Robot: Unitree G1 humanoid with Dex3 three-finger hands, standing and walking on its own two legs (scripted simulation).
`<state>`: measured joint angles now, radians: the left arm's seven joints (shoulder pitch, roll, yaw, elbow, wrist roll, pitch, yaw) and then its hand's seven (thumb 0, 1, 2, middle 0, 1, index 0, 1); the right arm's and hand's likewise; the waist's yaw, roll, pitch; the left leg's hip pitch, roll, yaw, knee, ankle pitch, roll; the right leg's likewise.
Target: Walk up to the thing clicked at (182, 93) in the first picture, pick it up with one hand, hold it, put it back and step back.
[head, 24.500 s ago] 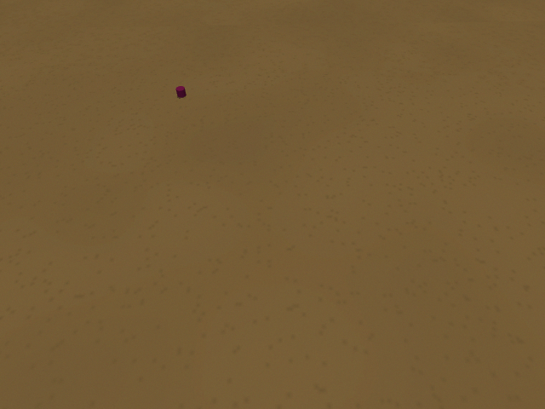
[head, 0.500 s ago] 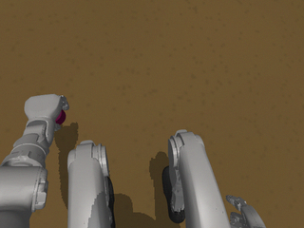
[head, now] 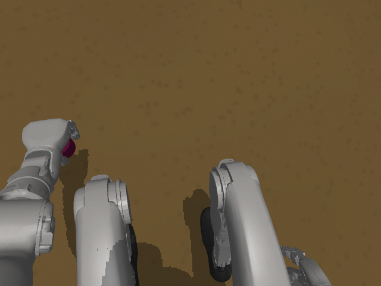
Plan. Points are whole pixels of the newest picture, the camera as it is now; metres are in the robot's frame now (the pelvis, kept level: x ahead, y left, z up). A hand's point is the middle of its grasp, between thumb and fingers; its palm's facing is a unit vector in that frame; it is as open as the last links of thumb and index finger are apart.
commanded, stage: lower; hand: left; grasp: from above
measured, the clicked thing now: (59, 145) +0.42 +0.27 -0.20
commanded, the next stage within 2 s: rest in 0.18 s
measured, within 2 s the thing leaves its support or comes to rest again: rests again in 1.22 s
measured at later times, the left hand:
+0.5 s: hand (68, 152) +0.41 +0.26 -0.23, palm faces -0.47 -0.11 -0.88, open 7.6 cm
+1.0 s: hand (73, 153) +0.42 +0.26 -0.27, palm faces -0.45 -0.13 -0.88, open 7.5 cm
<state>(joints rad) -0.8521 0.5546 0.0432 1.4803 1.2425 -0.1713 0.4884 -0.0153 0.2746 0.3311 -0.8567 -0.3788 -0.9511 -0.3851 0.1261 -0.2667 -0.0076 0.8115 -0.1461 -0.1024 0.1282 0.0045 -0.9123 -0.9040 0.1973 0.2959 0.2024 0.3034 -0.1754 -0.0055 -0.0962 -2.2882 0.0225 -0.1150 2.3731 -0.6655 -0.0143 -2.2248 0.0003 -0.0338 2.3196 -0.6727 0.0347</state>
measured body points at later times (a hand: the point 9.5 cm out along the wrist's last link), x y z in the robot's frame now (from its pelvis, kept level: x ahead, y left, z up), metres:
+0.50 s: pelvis +0.01 +0.00 -0.03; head +0.24 +0.06 +0.35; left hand +0.43 +0.26 -0.18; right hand +0.06 -0.28 -0.14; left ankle +0.09 +0.13 -0.30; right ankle +0.10 -0.13 -0.30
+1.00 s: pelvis +0.01 +0.00 -0.05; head +0.25 +0.08 +0.32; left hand +0.44 +0.26 -0.22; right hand +0.05 -0.26 -0.15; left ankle +0.09 +0.13 -0.30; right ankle +0.10 -0.13 -0.30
